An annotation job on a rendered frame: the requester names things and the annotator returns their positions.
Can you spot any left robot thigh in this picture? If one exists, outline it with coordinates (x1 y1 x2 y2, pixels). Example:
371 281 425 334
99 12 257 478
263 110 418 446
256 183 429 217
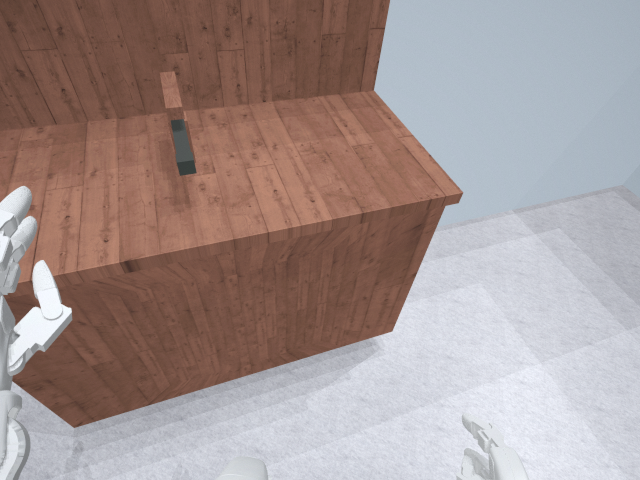
215 456 272 480

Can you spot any robot left forearm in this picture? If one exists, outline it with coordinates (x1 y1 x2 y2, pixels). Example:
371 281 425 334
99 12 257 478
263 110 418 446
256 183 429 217
0 390 31 480

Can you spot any tap lever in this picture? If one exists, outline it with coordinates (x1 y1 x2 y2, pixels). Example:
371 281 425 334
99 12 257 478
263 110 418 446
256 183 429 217
171 119 197 176

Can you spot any counter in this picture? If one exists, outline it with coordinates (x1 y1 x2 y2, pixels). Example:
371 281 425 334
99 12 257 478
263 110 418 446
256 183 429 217
0 0 463 428

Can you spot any left robot hand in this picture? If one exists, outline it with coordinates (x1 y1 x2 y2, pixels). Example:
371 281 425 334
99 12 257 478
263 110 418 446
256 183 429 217
0 186 72 391

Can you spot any right robot hand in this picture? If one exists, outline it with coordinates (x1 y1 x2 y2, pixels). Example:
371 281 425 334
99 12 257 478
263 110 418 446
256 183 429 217
456 413 529 480

